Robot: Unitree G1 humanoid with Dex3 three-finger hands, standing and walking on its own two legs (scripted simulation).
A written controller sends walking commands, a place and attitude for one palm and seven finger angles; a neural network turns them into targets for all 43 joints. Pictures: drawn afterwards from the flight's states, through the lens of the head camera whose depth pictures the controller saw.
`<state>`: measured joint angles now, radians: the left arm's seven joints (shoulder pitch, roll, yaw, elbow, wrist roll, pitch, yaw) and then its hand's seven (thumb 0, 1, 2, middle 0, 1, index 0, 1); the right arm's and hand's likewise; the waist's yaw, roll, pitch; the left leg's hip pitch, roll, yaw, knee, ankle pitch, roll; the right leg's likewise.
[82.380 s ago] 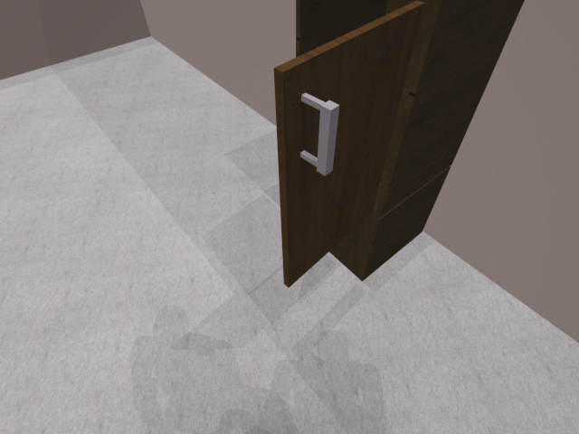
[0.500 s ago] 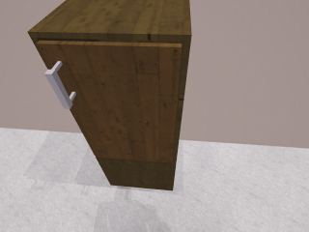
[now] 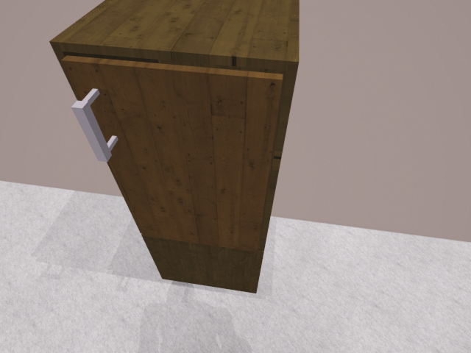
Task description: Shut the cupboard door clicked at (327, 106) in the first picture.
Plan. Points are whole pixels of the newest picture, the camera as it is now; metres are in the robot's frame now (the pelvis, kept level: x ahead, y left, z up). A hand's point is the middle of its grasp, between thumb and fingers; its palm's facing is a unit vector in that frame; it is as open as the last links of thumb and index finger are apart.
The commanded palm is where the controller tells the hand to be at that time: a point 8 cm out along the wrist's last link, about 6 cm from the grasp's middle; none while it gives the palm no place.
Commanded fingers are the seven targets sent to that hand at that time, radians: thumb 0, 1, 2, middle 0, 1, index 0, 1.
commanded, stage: look again from close up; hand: left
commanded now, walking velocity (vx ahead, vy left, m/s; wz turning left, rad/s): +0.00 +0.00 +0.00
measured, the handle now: (98, 126) +0.47 +0.30 +0.13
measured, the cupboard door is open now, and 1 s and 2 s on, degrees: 0 0 0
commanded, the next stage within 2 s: shuffle to correct the standing spot in 0.46 s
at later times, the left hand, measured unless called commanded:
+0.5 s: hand out of the picture -0.02 +0.23 -0.19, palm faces +0.00 -0.98 -0.18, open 7.4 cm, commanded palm none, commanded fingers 0.00 0.90 0.90 -0.20 -0.30 -0.20 -0.30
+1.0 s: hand out of the picture -0.04 +0.25 -0.20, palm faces -0.04 -0.99 -0.14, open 7.4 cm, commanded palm none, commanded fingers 0.00 0.90 0.90 -0.20 -0.30 -0.20 -0.30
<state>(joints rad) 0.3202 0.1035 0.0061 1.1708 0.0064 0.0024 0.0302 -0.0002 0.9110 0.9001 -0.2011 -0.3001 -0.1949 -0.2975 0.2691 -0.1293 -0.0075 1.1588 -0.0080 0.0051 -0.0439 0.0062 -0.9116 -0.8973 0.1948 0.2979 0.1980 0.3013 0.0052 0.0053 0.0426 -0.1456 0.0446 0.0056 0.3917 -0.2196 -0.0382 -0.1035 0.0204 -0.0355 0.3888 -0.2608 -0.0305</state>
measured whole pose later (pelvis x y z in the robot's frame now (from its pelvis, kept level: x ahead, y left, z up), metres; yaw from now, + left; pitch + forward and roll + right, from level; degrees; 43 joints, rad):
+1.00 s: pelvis +0.00 +0.09 -0.01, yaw -6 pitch -1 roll +0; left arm 0.40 0.14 0.01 1.08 0.03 0.03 0.03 0.00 0.91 0.90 -0.20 -0.30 -0.20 -0.30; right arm 0.35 -0.17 -0.01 1.05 -0.02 -0.01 -0.01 0.00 -0.91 -0.90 0.19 0.30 0.20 0.30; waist 0.03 -0.04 0.01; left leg -0.21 -0.05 0.16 0.54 -0.32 0.11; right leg -0.26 -0.07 0.06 0.64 -0.38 -0.01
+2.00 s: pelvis -0.02 +0.06 +0.00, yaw -6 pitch -2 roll +0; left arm 0.39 0.07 -0.03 1.13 0.01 -0.01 0.04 0.00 0.91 0.90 -0.20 -0.30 -0.19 -0.30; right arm 0.32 -0.09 0.02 1.15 0.00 -0.01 -0.03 0.00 -0.91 -0.90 0.19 0.30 0.20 0.30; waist 0.01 -0.02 0.02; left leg -0.17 0.00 0.15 0.41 -0.22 0.06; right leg -0.22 0.00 -0.06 0.41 -0.17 -0.02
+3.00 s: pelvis +0.01 +0.07 -0.01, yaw -6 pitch -1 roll +1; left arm 0.29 0.12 0.00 1.08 0.01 0.01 0.05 0.00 0.91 0.90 -0.20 -0.30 -0.20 -0.30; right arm 0.28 -0.16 0.00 1.10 -0.01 0.01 -0.03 0.00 -0.91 -0.90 0.19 0.30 0.20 0.30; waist 0.02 0.01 0.06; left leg -0.15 -0.04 0.14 0.48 -0.31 0.07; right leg -0.23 -0.04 -0.05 0.54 -0.29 -0.01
